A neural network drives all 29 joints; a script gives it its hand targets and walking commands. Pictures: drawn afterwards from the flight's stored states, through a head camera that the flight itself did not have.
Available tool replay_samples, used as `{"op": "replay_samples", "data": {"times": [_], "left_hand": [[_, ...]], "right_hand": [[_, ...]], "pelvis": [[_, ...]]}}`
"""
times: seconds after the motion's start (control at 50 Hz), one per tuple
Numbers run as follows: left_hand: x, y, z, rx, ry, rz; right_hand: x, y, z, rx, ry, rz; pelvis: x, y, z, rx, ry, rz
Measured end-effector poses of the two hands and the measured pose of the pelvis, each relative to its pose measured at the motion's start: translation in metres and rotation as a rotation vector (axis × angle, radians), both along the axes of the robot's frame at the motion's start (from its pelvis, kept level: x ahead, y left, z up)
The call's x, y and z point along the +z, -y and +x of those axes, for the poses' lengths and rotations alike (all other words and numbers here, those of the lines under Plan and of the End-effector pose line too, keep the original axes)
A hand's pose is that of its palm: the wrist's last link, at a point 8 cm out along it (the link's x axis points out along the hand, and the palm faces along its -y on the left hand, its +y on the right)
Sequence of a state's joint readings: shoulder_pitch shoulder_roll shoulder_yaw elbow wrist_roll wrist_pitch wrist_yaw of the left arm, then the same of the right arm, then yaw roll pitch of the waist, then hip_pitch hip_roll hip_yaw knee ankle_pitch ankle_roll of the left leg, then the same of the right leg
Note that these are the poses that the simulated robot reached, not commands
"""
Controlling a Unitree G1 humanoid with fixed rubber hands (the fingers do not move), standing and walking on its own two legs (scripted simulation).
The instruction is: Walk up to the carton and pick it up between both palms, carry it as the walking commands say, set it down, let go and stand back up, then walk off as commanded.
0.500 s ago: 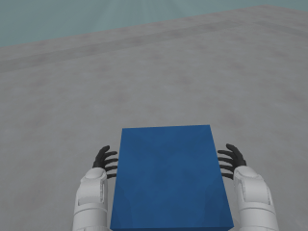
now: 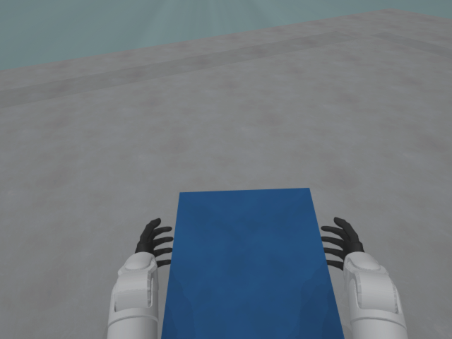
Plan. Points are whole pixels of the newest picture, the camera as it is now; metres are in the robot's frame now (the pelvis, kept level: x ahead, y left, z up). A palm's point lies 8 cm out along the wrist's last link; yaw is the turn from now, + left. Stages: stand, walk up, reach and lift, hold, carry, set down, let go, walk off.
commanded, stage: hold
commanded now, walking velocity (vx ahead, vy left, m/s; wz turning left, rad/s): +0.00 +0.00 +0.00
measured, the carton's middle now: (246, 268) +0.31 +0.00 -0.05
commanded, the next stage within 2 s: carry in 1.06 s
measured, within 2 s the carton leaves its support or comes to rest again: neither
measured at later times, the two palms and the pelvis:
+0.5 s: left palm (143, 259) +0.27 +0.19 +0.04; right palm (350, 260) +0.28 -0.18 +0.04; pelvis +0.00 +0.00 +0.00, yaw +0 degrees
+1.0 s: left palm (144, 259) +0.27 +0.19 +0.04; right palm (349, 260) +0.28 -0.18 +0.04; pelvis +0.00 +0.01 +0.00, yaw +0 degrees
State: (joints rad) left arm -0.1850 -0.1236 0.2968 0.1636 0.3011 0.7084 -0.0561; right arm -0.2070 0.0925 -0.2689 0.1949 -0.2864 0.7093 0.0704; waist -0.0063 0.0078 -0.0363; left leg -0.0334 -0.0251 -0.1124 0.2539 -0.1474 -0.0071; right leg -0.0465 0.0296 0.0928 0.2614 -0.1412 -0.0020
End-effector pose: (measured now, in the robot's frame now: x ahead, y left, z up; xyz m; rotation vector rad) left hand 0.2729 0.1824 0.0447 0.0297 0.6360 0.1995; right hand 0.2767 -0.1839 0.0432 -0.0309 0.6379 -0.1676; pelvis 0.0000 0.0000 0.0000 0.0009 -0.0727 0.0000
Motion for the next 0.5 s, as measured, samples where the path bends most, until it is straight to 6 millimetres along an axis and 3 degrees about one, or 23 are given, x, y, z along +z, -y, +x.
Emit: {"op": "replay_samples", "data": {"times": [0.5], "left_hand": [[-0.0008, -0.0051, 0.0010, -0.009, -0.001, -0.010]], "right_hand": [[0.0006, -0.0041, -0.0012, 0.004, -0.001, -0.006]], "pelvis": [[-0.0001, -0.0046, -0.0027, 0.000, 0.002, 0.000]]}}
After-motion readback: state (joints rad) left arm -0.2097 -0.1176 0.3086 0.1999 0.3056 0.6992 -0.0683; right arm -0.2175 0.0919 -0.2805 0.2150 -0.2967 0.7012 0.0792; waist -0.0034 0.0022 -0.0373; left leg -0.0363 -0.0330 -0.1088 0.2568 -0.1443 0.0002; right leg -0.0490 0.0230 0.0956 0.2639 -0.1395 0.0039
